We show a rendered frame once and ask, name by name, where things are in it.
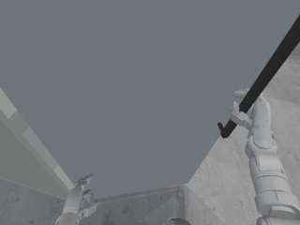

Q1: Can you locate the robot left forearm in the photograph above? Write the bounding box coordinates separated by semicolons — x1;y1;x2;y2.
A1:
55;212;80;225

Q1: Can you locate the left robot hand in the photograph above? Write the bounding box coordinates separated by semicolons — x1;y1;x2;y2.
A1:
62;174;98;220

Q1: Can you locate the fridge door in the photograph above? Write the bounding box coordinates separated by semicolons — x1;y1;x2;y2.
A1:
0;0;300;201

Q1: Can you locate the right robot upper arm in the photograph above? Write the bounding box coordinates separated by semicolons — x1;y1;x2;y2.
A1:
256;215;300;225

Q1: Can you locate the handle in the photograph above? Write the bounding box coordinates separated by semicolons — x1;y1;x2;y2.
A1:
217;15;300;139

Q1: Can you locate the right robot hand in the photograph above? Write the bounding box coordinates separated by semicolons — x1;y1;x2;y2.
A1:
230;88;272;130

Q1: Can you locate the robot right forearm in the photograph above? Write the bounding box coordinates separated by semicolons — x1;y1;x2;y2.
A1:
245;127;300;219

